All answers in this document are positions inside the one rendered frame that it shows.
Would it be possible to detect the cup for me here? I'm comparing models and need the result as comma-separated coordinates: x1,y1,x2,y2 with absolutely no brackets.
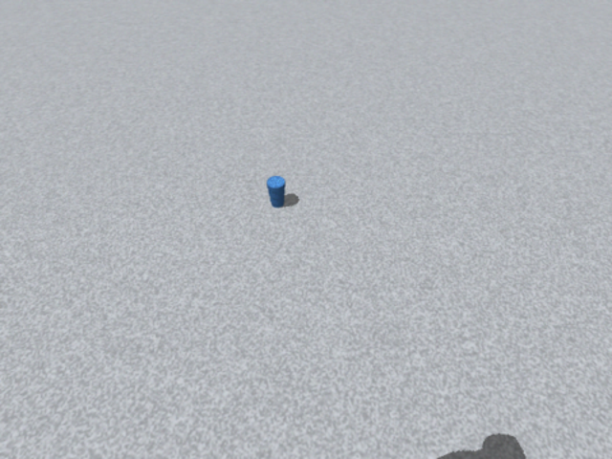
267,176,285,208

